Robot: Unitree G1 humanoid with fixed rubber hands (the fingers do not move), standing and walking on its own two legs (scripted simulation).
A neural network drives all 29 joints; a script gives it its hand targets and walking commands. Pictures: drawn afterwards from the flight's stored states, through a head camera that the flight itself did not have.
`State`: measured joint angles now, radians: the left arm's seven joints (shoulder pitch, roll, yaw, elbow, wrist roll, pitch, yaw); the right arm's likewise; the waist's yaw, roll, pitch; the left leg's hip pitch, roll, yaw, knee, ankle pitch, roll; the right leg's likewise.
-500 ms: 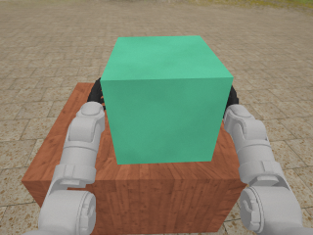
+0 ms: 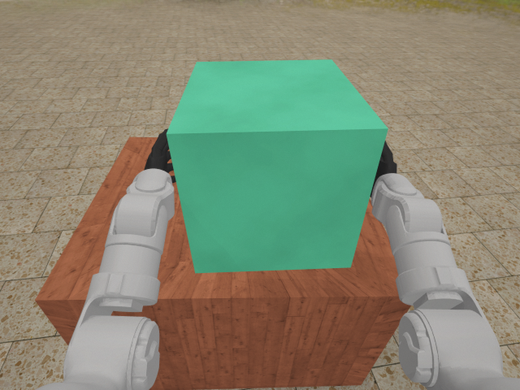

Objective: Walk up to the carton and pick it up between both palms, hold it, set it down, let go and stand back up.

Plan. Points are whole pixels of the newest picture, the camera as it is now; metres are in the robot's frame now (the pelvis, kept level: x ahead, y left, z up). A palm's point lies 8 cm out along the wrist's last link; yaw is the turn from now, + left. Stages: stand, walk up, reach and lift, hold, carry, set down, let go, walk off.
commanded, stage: hold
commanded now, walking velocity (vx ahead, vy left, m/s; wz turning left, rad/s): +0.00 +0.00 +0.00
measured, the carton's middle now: (268, 158) +0.45 +0.00 +0.18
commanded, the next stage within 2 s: none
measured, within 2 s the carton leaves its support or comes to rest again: neither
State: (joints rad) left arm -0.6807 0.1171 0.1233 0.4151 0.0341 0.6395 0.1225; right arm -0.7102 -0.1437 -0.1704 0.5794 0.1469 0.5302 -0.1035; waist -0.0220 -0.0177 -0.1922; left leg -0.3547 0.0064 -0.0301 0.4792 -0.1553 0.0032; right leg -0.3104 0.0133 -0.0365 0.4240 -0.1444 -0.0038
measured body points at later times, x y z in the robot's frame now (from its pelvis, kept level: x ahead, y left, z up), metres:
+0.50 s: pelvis +0.00 +0.00 +0.00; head -0.06 +0.02 +0.45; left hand +0.39 +0.17 +0.19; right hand +0.39 -0.18 +0.19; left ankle +0.06 +0.11 -0.74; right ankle +0.05 -0.12 -0.74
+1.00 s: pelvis +0.00 +0.00 +0.00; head -0.06 +0.02 +0.45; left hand +0.39 +0.17 +0.19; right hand +0.39 -0.18 +0.19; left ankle +0.06 +0.11 -0.74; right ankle +0.05 -0.12 -0.74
